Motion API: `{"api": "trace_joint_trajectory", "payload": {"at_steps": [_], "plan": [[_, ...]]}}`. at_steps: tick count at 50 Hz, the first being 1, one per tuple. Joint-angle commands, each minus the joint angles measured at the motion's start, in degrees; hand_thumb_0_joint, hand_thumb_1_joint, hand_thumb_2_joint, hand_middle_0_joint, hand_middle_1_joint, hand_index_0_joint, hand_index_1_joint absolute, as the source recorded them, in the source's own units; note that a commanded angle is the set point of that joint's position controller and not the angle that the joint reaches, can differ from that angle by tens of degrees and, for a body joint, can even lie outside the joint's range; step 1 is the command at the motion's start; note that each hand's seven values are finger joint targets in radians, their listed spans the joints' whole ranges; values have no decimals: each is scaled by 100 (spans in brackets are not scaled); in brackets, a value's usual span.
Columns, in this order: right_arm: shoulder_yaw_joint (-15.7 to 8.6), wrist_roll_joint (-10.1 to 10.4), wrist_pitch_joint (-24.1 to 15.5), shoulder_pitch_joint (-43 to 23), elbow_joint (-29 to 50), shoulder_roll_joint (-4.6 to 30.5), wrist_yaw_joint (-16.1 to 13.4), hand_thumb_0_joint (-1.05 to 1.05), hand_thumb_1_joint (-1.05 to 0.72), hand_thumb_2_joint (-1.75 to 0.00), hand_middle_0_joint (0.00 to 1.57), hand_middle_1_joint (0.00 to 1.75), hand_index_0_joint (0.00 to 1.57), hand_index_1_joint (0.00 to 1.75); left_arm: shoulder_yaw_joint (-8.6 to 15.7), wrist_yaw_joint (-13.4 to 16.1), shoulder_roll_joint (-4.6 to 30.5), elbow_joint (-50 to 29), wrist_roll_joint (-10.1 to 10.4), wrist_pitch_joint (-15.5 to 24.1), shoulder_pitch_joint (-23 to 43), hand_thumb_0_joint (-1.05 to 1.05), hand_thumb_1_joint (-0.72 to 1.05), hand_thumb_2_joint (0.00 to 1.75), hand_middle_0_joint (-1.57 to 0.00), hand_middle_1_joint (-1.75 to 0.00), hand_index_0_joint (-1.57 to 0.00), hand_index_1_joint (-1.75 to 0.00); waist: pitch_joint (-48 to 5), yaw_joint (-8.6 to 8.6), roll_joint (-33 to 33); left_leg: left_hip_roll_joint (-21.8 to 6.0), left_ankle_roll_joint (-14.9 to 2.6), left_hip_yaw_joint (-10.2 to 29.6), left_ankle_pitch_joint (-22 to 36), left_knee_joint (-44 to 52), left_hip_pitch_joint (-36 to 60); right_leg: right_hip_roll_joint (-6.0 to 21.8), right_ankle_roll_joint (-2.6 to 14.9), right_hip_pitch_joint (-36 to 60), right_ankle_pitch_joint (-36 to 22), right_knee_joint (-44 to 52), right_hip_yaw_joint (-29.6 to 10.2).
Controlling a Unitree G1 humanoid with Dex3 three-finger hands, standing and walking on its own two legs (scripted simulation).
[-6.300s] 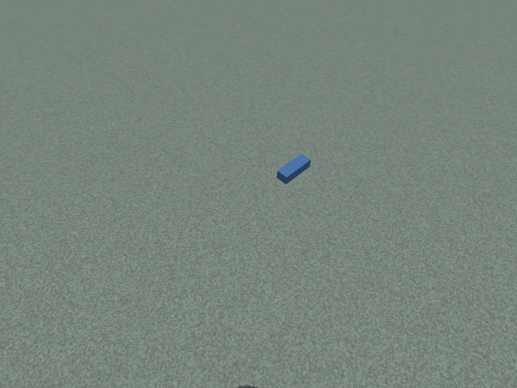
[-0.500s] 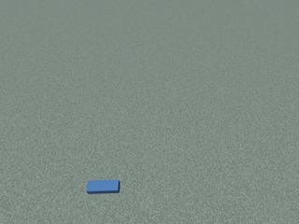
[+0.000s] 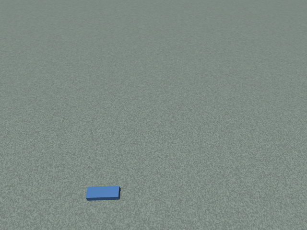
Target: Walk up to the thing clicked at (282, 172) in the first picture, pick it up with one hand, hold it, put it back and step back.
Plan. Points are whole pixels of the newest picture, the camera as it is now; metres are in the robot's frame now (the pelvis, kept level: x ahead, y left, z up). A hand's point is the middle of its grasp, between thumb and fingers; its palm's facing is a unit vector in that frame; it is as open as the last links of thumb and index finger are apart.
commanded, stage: stand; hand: left
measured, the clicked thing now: (103, 193) +0.46 +0.31 -0.76
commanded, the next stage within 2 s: none
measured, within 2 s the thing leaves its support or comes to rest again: neither
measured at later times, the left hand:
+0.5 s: hand out of the picture +0.07 +0.25 -0.16, palm faces -0.02 -0.94 -0.34, open 7.4 cm
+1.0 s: hand out of the picture +0.07 +0.25 -0.16, palm faces -0.03 -0.94 -0.34, open 7.4 cm
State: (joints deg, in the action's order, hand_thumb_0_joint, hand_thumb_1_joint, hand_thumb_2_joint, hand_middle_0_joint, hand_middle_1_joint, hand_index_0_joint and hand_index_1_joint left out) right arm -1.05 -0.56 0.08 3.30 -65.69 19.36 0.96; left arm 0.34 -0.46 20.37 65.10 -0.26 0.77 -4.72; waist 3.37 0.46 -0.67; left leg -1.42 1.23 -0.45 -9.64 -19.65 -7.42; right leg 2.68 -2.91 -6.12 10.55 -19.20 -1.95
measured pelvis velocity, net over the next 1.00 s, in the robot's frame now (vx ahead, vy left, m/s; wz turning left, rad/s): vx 0.00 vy -0.01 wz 0.01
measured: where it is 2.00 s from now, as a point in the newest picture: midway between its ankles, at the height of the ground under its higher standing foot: outside the picture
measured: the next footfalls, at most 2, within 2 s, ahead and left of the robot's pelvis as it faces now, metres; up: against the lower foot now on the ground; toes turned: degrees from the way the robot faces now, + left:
none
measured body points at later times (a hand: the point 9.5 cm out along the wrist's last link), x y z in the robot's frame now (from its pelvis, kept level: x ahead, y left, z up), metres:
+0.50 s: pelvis +0.00 -0.01 +0.00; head +0.00 +0.00 +0.45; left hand +0.07 +0.30 -0.13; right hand +0.08 -0.31 -0.13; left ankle +0.01 +0.13 -0.75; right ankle +0.00 -0.15 -0.75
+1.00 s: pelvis +0.00 -0.01 +0.00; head +0.00 +0.00 +0.45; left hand +0.07 +0.30 -0.13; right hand +0.07 -0.31 -0.13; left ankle +0.01 +0.13 -0.75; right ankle +0.00 -0.15 -0.75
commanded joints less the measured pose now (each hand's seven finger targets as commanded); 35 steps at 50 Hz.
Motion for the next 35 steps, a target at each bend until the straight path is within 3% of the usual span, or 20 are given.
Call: {"api": "trace_joint_trajectory", "payload": {"at_steps": [1, 3, 5, 9, 12, 21, 27, 35], "plan": [[-236, 7, -136, -270, 354, 1264, -88, 0, -90, -90, 20, 30, 20, 30, 264, 91, 1215, -412, -32, 93, 226, 0, 90, 90, -20, -30, -20, -30, -464, 9, 123, -566, -140, 446, 371, 363, 161, 438, 298, -96, -492, 342, -299], [-228, 10, -132, -272, 346, 1252, -84, 0, -90, -90, 20, 30, 20, 30, 253, 83, 1208, -404, -28, 87, 192, 0, 90, 90, -20, -30, -20, -30, -429, 7, 137, -565, -144, 455, 262, 376, 157, 442, 301, -156, -403, 367, -309], [-229, 6, -139, -268, 348, 1228, -77, 0, -90, -90, 20, 30, 20, 30, 255, 87, 1226, -418, -27, 101, 185, 0, 90, 90, -20, -30, -20, -30, -495, 10, 45, -581, -147, 470, 511, 350, 187, 447, 305, -103, -528, 340, -294], [-228, 9, -139, -257, 340, 1290, -83, 0, -90, -90, 20, 30, 20, 30, 256, 79, 1202, -428, -24, 90, 144, 0, 90, 90, -20, -30, -20, -30, -408, -10, 182, -561, -157, 474, 211, 396, 126, 456, 318, -104, -408, 382, -314], [-234, 10, -146, -277, 362, 1273, -86, 0, -90, -90, 20, 30, 20, 30, 250, 86, 1218, -436, -36, 98, 122, 0, 90, 90, -20, -30, -20, -30, -509, -14, 16, -585, -155, 478, 652, 317, 272, 433, 308, -130, -589, 342, -272], [-205, 11, -147, -175, 343, 1307, -89, 0, -90, -90, 20, 30, 20, 30, 238, 84, 1256, -473, -18, 94, 130, 0, 90, 90, -20, -30, -20, -30, -499, -7, 40, -583, -157, 461, 658, 325, 236, 463, 317, -69, -665, 327, -287], [-197, 7, -124, -108, 307, 1317, -83, 0, -90, -90, 20, 30, 20, 30, 213, 76, 1227, -439, -24, 73, 90, 0, 90, 90, -20, -30, -20, -30, -265, -11, 65, -571, -160, 488, 107, 413, 70, 439, 335, -210, -70, 434, -308], [-186, 7, -155, -71, 323, 1325, -87, 0, -90, -90, 20, 30, 20, 30, 207, 67, 1255, -485, -24, 80, 88, 0, 90, 90, -20, -30, -20, -30, -414, -24, 139, -579, -166, 490, 387, 391, 120, 459, 335, -115, -423, 355, -308]]}}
